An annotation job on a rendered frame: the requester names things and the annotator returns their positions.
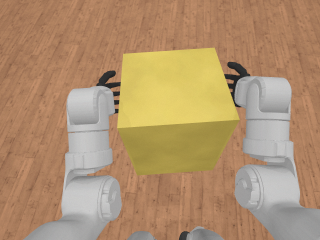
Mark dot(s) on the left robot hand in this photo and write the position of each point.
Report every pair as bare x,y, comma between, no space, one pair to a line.
102,82

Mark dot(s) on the left robot upper arm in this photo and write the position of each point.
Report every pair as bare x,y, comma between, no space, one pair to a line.
89,203

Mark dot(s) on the carton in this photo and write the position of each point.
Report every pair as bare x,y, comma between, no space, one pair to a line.
176,113

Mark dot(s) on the robot right thigh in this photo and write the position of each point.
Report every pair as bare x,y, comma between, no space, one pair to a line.
203,234

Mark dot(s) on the right robot upper arm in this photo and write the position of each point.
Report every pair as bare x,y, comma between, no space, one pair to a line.
272,195

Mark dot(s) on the right robot hand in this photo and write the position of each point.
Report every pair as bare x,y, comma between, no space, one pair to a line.
243,73

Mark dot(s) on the robot left forearm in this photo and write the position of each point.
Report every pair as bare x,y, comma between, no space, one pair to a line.
88,111

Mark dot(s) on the robot right shin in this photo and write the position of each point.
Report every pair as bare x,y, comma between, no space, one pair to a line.
198,227

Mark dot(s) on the robot right forearm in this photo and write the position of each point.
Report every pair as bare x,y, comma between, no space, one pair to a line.
267,101

